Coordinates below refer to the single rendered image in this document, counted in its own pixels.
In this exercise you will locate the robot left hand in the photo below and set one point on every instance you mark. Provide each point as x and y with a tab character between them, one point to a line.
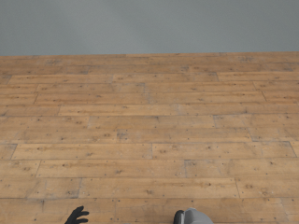
77	213

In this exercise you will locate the right robot thigh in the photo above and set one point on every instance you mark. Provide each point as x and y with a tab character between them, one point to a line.
194	217

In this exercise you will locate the right robot foot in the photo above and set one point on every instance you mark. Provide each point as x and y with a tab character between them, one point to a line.
177	215

